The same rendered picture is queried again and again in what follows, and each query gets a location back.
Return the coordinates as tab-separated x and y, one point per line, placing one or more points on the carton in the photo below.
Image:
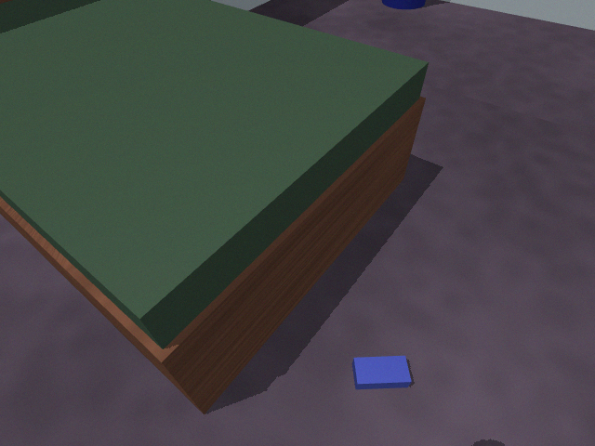
381	372

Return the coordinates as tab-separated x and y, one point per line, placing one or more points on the bed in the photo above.
193	168

